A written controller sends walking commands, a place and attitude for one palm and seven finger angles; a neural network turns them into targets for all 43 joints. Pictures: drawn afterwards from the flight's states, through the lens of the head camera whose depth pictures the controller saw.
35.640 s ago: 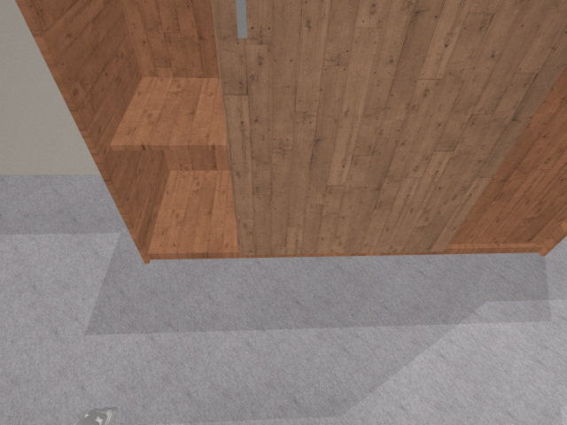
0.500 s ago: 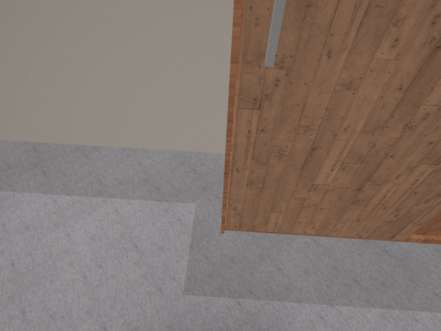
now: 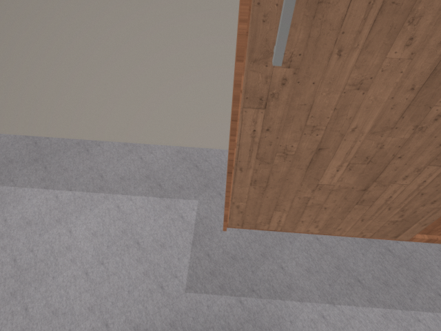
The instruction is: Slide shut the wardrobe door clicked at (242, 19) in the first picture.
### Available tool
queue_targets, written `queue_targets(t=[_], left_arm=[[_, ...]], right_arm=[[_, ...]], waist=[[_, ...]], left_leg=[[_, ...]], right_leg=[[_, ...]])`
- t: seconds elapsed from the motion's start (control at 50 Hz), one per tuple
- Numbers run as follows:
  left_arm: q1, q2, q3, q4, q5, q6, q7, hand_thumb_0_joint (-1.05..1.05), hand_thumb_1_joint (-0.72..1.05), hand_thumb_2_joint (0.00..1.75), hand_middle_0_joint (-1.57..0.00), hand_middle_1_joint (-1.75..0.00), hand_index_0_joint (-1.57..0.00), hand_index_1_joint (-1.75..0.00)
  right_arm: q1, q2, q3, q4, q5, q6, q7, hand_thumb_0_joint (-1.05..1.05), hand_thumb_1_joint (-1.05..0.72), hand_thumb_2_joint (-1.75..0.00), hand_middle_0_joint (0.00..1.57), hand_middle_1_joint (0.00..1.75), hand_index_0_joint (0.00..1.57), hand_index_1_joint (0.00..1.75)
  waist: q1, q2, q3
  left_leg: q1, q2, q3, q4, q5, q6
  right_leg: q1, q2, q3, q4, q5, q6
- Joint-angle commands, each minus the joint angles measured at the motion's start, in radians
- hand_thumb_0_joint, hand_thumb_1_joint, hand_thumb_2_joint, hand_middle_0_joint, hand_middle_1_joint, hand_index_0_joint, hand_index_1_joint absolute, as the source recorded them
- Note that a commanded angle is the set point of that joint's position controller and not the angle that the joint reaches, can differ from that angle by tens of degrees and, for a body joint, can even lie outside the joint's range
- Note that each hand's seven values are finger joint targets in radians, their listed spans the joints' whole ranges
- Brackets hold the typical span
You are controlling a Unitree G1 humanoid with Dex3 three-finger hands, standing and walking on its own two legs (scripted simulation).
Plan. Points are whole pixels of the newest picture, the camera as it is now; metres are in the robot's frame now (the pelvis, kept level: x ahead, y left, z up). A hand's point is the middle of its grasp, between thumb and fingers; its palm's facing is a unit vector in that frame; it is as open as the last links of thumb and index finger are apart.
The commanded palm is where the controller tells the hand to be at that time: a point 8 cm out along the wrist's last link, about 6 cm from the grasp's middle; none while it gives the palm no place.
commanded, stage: look to check the result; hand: right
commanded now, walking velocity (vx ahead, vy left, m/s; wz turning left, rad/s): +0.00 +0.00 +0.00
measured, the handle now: (283, 22) +0.64 -0.08 +0.25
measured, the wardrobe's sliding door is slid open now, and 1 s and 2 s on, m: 0.00 0.00 0.00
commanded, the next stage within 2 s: stand and wait in 0.18 s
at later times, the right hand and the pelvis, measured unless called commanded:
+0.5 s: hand out of the picture +0.08 -0.22 -0.16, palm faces -0.01 +0.95 -0.31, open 7.4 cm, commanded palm none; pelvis +0.01 +0.01 +0.00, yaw +0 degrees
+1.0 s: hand out of the picture +0.08 -0.21 -0.16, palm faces -0.02 +0.95 -0.31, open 7.4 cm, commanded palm none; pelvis +0.02 +0.02 +0.00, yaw +1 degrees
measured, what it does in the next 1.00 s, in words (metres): stands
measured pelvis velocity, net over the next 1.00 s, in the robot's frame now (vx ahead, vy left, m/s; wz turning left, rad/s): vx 0.02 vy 0.02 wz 0.01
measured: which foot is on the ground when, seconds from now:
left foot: down 0.00-1.00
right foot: down 0.00-1.00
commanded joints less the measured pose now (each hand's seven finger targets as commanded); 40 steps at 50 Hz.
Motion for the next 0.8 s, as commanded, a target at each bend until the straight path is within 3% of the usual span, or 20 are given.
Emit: queue_targets(t=[0.0, 0.3, 0.42, 0.44, 0.54, 0.68, 0.78], left_arm=[[-0.012, 0.168, 0.022, -0.043, -0.004, -0.017, 0.005, 0.00, 0.90, 0.90, -0.20, -0.30, -0.20, -0.30], [-0.062, 0.219, 0.022, -0.052, -0.005, -0.020, 0.001, 0.00, 0.90, 0.90, -0.20, -0.30, -0.20, -0.30], [-0.074, 0.230, 0.022, -0.054, -0.006, -0.020, 0.000, 0.00, 0.90, 0.90, -0.20, -0.30, -0.20, -0.30], [-0.071, 0.226, 0.021, -0.055, -0.008, -0.018, 0.000, 0.00, 0.90, 0.90, -0.20, -0.30, -0.20, -0.30], [-0.068, 0.234, 0.020, -0.053, -0.008, -0.021, 0.003, 0.00, 0.90, 0.90, -0.20, -0.30, -0.20, -0.30], [-0.069, 0.234, 0.020, -0.049, -0.007, -0.018, 0.004, 0.00, 0.90, 0.90, -0.20, -0.30, -0.20, -0.30], [-0.062, 0.236, 0.020, -0.046, -0.007, -0.020, 0.004, 0.00, 0.90, 0.90, -0.20, -0.30, -0.20, -0.30]], right_arm=[[-0.009, -0.175, -0.026, -0.045, 0.002, -0.017, -0.011, 0.00, -0.90, -0.90, 0.20, 0.30, 0.20, 0.30], [-0.053, -0.228, -0.028, -0.061, 0.003, -0.024, -0.009, 0.00, -0.90, -0.90, 0.20, 0.30, 0.20, 0.30], [-0.059, -0.239, -0.027, -0.064, 0.004, -0.024, -0.008, 0.00, -0.90, -0.90, 0.20, 0.30, 0.20, 0.30], [-0.055, -0.236, -0.028, -0.064, 0.003, -0.025, -0.008, 0.00, -0.90, -0.90, 0.20, 0.30, 0.20, 0.30], [-0.051, -0.242, -0.029, -0.063, 0.004, -0.026, -0.008, 0.00, -0.90, -0.90, 0.20, 0.30, 0.20, 0.30], [-0.055, -0.241, -0.028, -0.058, 0.005, -0.023, -0.008, 0.00, -0.90, -0.90, 0.20, 0.30, 0.20, 0.30], [-0.052, -0.243, -0.028, -0.058, 0.006, -0.024, -0.008, 0.00, -0.90, -0.90, 0.20, 0.30, 0.20, 0.30]], waist=[[0.002, 0.017, -0.062], [0.003, 0.021, -0.092], [0.003, 0.017, -0.081], [0.002, 0.038, -0.080], [0.001, 0.021, -0.105], [0.003, 0.011, -0.076], [0.003, 0.017, -0.091]], left_leg=[[-0.040, 0.112, -0.064, -0.063, 0.185, 0.040], [-0.001, 0.124, -0.071, -0.078, 0.274, 0.039], [-0.006, 0.123, -0.076, -0.090, 0.262, 0.040], [-0.005, 0.121, -0.072, -0.097, 0.250, 0.037], [0.014, 0.124, -0.076, -0.090, 0.298, 0.041], [0.001, 0.123, -0.079, -0.097, 0.276, 0.042], [0.010, 0.124, -0.081, -0.098, 0.283, 0.043]], right_leg=[[0.083, -0.118, 0.093, -0.057, 0.167, -0.019], [0.126, -0.123, 0.090, -0.066, 0.234, -0.013], [0.130, -0.124, 0.087, -0.073, 0.219, -0.010], [0.129, -0.124, 0.087, -0.072, 0.207, -0.011], [0.145, -0.126, 0.083, -0.065, 0.243, -0.010], [0.139, -0.128, 0.079, -0.074, 0.223, -0.007], [0.145, -0.128, 0.080, -0.074, 0.224, -0.008]])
